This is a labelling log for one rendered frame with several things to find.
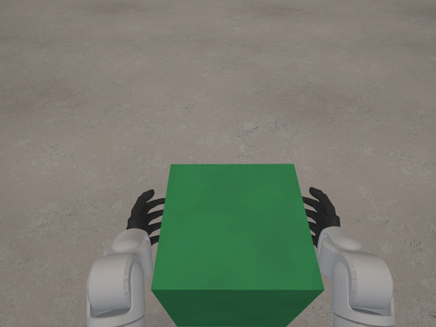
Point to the robot left forearm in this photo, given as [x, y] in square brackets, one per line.
[115, 285]

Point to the carton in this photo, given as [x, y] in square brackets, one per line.
[235, 247]

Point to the robot right forearm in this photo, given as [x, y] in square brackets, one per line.
[362, 285]

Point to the right robot hand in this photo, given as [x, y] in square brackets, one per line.
[324, 217]

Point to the left robot hand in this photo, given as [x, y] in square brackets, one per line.
[139, 217]

